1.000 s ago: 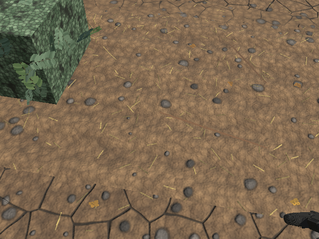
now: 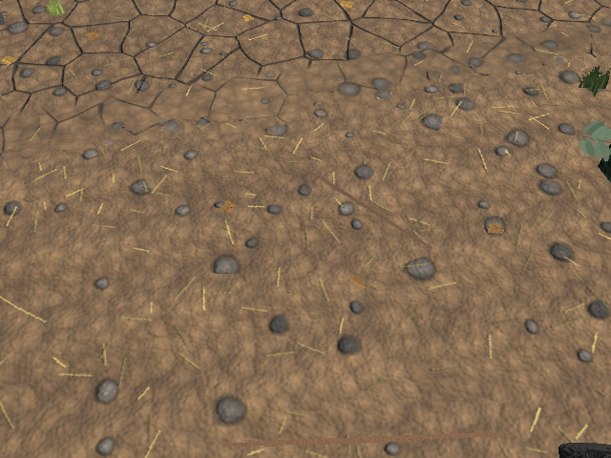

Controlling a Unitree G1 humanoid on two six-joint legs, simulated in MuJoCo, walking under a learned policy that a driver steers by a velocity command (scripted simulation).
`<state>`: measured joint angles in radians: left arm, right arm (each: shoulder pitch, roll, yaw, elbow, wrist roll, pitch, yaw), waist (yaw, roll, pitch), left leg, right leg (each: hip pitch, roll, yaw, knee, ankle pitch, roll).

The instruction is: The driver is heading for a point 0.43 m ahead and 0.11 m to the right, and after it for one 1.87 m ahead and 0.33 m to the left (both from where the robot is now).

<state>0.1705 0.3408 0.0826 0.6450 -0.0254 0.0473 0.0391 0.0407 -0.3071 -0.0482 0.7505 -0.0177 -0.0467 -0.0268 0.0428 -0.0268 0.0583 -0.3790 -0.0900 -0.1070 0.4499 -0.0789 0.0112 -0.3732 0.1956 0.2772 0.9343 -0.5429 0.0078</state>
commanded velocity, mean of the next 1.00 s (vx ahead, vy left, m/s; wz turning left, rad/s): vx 0.38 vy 0.00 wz -0.47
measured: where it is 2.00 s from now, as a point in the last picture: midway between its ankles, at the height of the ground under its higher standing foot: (465, 404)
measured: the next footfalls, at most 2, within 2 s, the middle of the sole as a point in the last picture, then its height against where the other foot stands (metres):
right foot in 0.46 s outside the picture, level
left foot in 0.92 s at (433, 451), level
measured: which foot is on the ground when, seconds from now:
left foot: down 0.00-0.44, up 0.46-0.90, down 0.92-1.00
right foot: up 0.00-0.44, down 0.46-0.92, up 0.94-1.00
